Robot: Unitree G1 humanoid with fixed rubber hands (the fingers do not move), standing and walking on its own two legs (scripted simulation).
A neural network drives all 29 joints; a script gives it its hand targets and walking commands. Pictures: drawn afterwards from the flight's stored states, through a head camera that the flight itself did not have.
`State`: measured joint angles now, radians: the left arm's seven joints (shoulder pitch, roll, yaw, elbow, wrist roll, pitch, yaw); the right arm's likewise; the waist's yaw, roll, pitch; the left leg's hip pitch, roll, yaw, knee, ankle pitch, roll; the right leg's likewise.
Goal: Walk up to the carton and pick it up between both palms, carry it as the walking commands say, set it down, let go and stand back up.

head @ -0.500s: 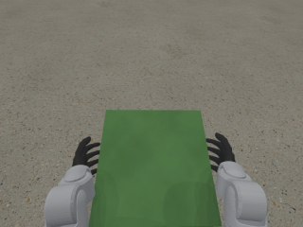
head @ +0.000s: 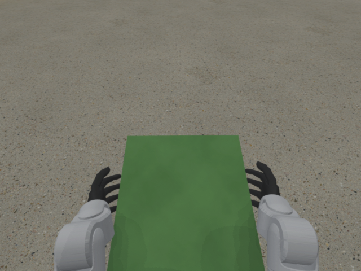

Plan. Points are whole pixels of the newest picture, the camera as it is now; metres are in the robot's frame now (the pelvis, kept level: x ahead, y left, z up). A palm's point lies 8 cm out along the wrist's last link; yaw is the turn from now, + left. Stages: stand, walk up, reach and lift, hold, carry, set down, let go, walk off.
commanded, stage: carry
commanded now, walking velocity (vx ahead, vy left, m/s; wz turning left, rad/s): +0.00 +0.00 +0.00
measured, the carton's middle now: (183, 209) +0.29 +0.00 +0.00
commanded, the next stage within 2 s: none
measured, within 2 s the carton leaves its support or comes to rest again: neither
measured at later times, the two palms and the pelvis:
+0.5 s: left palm (111, 160) +0.37 +0.16 +0.09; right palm (249, 155) +0.38 -0.16 +0.09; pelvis +0.12 +0.00 -0.01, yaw +0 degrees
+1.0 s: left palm (122, 131) +0.49 +0.16 +0.08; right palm (239, 128) +0.48 -0.16 +0.08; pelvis +0.23 +0.00 -0.01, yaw +0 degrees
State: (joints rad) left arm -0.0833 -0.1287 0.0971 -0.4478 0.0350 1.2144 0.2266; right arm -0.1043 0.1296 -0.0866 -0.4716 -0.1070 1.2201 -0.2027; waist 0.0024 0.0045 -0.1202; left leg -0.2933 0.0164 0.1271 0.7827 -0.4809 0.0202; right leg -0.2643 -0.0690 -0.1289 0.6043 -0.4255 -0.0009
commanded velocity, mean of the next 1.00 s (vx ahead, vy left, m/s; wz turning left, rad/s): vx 0.00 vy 0.00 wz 0.00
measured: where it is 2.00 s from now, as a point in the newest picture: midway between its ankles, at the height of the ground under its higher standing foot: outside the picture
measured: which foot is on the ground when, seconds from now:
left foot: up 0.00-0.08, down 0.10-0.60, up 0.62-0.72, down 0.74-0.92, up 0.94-1.00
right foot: down 0.00-0.12, up 0.14-0.24, down 0.26-0.76, up 0.78-0.88, down 0.90-1.00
